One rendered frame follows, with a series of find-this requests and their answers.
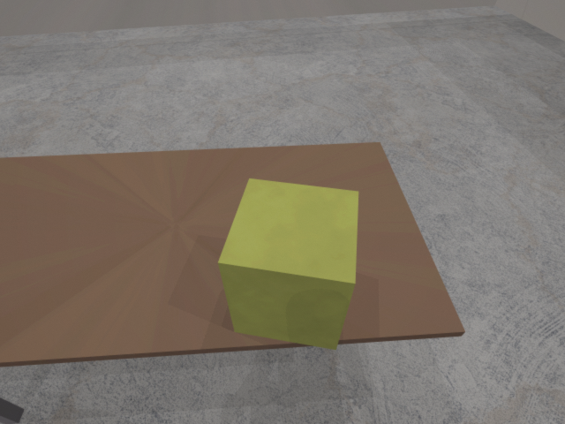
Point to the table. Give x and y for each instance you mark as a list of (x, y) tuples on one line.
[(115, 256)]

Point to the carton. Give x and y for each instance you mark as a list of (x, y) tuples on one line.
[(288, 265)]

